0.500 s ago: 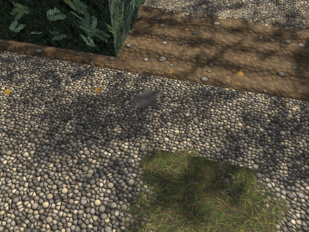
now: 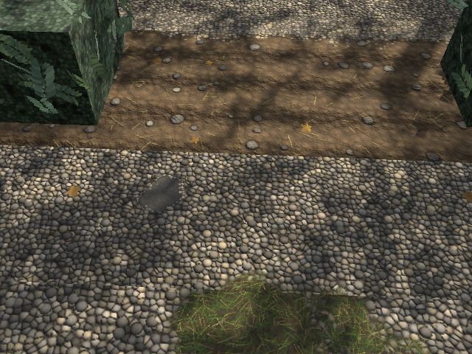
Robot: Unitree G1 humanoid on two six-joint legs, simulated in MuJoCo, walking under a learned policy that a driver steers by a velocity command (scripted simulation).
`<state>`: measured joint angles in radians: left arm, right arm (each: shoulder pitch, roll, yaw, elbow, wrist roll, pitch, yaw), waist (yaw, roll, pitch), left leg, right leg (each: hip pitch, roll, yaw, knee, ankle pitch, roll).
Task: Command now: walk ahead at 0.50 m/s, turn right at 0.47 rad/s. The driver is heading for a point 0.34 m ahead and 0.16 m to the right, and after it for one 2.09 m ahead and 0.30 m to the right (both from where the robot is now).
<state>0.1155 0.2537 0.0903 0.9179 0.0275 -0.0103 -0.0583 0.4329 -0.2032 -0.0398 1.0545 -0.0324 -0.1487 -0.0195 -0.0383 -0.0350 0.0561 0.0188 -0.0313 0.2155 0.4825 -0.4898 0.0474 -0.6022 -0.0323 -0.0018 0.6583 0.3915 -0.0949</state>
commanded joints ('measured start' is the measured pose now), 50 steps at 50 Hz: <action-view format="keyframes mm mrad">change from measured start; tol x32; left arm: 1 -131 5 -18 -73 1 -9 -4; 11 459 222 39 52 -21 -25 24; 50 1 72 -39 -100 10 -8 26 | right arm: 1 45 -65 4 -27 -9 -6 -7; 27 -463 -101 -15 -331 3 93 46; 32 51 -301 -79 -203 -10 69 23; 50 44 -156 -32 -110 16 61 28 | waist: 1 -28 65 104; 11 204 -52 -446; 16 -11 124 -1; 50 21 111 -38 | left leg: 1 -173 223 -81 -22 252 67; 8 -136 172 -48 797 631 58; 10 -840 58 -124 1453 -318 27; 13 -1081 142 -264 1153 81 -16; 22 -489 131 -209 294 512 -61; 30 -261 37 -203 -9 320 19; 33 203 427 -926 -215 -25 202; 37 -160 272 -521 -293 230 115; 50 26 273 -307 -296 768 169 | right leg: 1 66 12 -60 -98 158 -13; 6 149 29 -135 -312 17 -16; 11 1299 -349 355 21 477 -330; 13 991 -375 528 -308 -520 -319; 17 225 -158 298 -419 -159 -262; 29 539 -139 291 -297 -227 -111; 34 -116 94 115 595 -869 -12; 50 -51 -67 26 188 -369 54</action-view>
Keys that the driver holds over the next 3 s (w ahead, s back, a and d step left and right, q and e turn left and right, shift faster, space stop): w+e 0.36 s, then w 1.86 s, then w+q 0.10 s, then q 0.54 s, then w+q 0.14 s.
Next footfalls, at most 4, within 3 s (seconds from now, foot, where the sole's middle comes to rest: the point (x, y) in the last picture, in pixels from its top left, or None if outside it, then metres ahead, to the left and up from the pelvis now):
0.16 right None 0.26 -0.07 -0.90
0.62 left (218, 350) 0.54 0.05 -0.90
1.20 right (300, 309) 0.66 -0.21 -0.90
1.70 left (273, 231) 1.05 -0.17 -1.04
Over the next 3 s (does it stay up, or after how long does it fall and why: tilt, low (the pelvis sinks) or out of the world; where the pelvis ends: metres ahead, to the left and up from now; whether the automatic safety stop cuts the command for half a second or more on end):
stays up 1.35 -0.40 -0.27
